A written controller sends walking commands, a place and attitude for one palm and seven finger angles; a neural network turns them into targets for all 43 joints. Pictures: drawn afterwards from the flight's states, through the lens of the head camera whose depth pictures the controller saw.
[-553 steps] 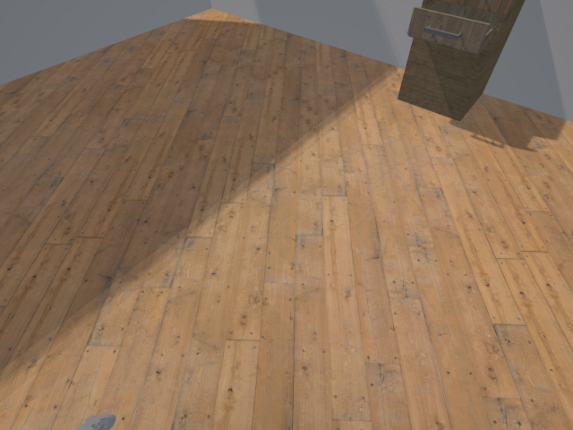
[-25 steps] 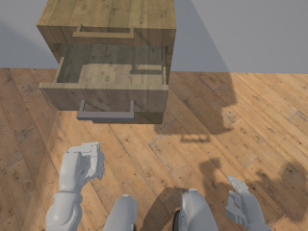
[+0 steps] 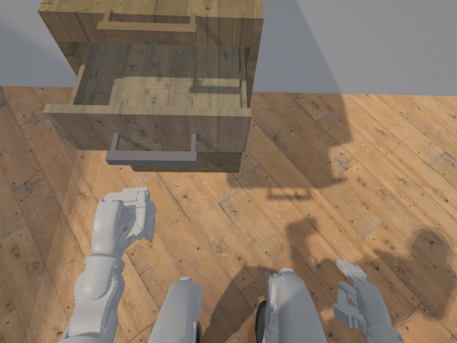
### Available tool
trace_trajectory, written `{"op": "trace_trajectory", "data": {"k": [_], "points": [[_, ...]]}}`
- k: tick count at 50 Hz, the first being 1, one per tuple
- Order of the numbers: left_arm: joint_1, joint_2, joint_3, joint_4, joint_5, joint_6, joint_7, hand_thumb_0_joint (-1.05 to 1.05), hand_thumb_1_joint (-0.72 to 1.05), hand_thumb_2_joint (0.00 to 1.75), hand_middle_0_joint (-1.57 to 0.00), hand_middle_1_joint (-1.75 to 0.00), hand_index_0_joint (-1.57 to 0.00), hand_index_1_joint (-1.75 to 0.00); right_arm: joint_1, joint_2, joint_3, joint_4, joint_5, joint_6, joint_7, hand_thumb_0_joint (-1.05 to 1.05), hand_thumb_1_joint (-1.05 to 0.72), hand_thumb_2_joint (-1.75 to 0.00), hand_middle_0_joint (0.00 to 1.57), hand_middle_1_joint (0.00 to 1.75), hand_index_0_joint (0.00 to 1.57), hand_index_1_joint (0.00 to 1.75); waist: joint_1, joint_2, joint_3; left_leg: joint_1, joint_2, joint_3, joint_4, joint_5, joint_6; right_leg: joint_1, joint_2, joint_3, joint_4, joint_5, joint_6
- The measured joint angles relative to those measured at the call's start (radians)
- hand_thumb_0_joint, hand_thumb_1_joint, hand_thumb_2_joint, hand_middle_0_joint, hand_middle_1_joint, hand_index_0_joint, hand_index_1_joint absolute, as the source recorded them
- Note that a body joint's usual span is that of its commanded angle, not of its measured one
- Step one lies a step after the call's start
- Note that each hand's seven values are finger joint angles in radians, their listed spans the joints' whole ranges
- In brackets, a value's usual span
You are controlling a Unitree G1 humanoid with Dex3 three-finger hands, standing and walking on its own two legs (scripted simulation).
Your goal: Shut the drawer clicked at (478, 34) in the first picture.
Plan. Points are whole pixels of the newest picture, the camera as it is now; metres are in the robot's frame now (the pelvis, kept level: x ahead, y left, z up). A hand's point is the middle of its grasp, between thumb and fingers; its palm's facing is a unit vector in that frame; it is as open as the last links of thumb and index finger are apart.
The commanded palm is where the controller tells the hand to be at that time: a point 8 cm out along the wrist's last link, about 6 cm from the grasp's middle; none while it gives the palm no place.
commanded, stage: bring the fist close to the handle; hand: left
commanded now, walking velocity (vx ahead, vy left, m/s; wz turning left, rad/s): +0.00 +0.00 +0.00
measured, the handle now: (154, 148) +0.47 +0.18 -0.05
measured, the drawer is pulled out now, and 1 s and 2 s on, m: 0.19 0.19 0.11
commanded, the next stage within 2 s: push the drawer shut in 0.98 s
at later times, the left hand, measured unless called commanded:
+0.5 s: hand (162, 202) +0.36 +0.14 -0.04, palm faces +0.00 -1.00 -0.04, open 3.3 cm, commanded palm +0.34 +0.19 -0.04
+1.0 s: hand (162, 197) +0.37 +0.14 -0.05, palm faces +0.00 -1.00 -0.04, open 3.3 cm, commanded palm +0.35 +0.19 -0.05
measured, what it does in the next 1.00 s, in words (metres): stands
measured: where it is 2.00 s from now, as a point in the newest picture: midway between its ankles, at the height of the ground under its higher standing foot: outside the picture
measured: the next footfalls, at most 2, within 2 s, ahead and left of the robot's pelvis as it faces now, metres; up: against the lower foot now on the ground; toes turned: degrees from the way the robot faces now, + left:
none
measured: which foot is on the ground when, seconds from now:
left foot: down 0.00-1.00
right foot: down 0.00-1.00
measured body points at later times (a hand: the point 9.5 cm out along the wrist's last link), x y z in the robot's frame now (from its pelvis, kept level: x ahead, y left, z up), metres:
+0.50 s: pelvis -0.01 +0.00 -0.03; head +0.15 +0.02 +0.39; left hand +0.35 +0.19 -0.04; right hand +0.16 -0.25 -0.15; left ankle +0.01 +0.12 -0.57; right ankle +0.08 -0.13 -0.57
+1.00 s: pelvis -0.01 +0.00 -0.04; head +0.16 +0.01 +0.37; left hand +0.36 +0.20 -0.05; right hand +0.14 -0.25 -0.16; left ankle +0.01 +0.12 -0.57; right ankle +0.08 -0.13 -0.57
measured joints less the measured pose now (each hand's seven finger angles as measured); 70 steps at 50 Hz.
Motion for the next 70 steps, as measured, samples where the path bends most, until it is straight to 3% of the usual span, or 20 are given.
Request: {"op": "trace_trajectory", "data": {"k": [24, 34, 42, 57, 70], "points": [[-0.249, 0.011, 0.054, 0.214, 0.027, -0.034, 0.039, 0.02, 0.9, 0.9, -1.4, -1.6, -1.4, -1.6, -0.009, -0.009, 0.005, 0.035, -0.01, 0.044, 0.012, 0.01, -0.91, -0.9, 0.2, 0.3, 0.2, 0.3, -0.033, 0.006, -0.008, -0.169, -0.008, 0.008, 0.118, -0.014, 0.007, -0.172, -0.007, 0.015, 0.108, -0.002, 0.004], [-0.35, 0.043, 0.099, 0.284, 0.015, -0.047, 0.016, 0.02, 0.9, 0.9, -1.4, -1.6, -1.4, -1.6, -0.014, -0.017, 0.004, 0.045, -0.012, 0.06, 0.011, 0.01, -0.91, -0.9, 0.2, 0.3, 0.2, 0.3, -0.046, 0.01, -0.004, -0.242, -0.008, 0.002, 0.171, -0.023, 0.003, -0.243, -0.008, 0.012, 0.155, -0.007, 0.001], [-0.323, 0.034, 0.093, 0.235, 0.005, -0.014, 0.013, 0.02, 0.9, 0.9, -1.4, -1.6, -1.39, -1.6, -0.006, -0.016, 0.003, 0.039, -0.003, 0.083, 0.014, 0.01, -0.91, -0.9, 0.2, 0.3, 0.2, 0.3, -0.043, 0.015, 0.006, -0.235, -0.006, 0.008, 0.158, -0.02, 0.006, -0.239, -0.005, 0.018, 0.144, -0.002, 0.004], [-0.332, 0.038, 0.09, 0.261, 0.013, -0.032, 0.014, 0.02, 0.9, 0.9, -1.4, -1.6, -1.4, -1.6, -0.021, -0.017, 0.004, 0.035, -0.007, 0.079, 0.012, 0.0, -0.91, -0.9, 0.2, 0.3, 0.2, 0.3, -0.044, 0.009, -0.002, -0.228, -0.008, 0.001, 0.156, -0.022, 0.003, -0.229, -0.006, 0.012, 0.142, -0.007, 0.002], [-0.455, 0.067, 0.123, 0.365, 0.022, -0.039, 0.012, 0.0, 0.89, 0.93, -1.4, -1.6, -1.4, -1.6, -0.017, -0.019, 0.01, 0.051, -0.012, 0.079, 0.004, 0.0, -0.91, -0.9, 0.2, 0.3, 0.2, 0.3, -0.055, 0.011, 0.006, -0.251, -0.012, -0.003, 0.164, -0.015, 0.003, -0.247, -0.01, 0.009, 0.146, -0.001, 0.002]]}}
